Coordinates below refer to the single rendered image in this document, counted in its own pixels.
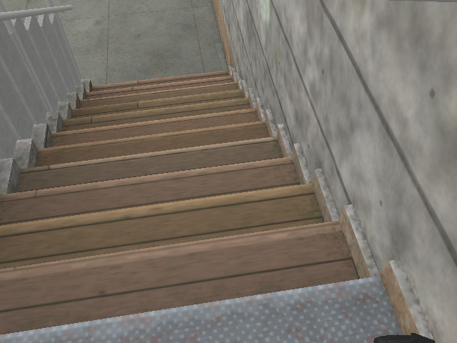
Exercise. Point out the stairs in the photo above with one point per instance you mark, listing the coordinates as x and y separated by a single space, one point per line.
157 194

